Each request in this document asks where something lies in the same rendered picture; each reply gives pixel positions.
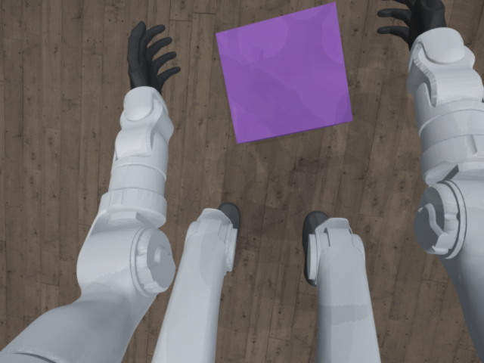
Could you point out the robot left forearm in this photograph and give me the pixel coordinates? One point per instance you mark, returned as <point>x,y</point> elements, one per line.
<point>135,195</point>

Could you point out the left robot upper arm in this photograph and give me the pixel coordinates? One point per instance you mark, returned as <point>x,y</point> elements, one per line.
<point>120,273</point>

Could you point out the right robot shin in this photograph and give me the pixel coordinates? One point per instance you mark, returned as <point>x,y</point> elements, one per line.
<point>342,223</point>

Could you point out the carton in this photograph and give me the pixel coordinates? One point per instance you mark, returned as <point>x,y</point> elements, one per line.
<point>285,75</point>

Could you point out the robot right forearm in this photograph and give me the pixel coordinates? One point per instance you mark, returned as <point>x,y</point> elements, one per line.
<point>448,105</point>

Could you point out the robot right hand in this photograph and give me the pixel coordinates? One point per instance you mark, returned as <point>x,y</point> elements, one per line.
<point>423,15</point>

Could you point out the robot left hand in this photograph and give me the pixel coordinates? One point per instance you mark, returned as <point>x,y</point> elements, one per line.
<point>142,70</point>

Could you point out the right robot upper arm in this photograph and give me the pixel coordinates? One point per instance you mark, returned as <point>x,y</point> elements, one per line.
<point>450,224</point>

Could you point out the robot right foot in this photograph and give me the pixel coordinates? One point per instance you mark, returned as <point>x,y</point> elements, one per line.
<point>311,222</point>

